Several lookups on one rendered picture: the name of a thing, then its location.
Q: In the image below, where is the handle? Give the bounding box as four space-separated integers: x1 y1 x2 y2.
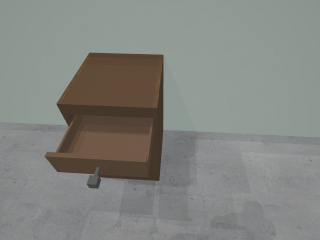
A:
87 166 101 189

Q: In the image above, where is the cabinet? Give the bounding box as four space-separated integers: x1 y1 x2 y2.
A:
56 52 164 181

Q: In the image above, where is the drawer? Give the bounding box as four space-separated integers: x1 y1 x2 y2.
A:
45 114 154 178

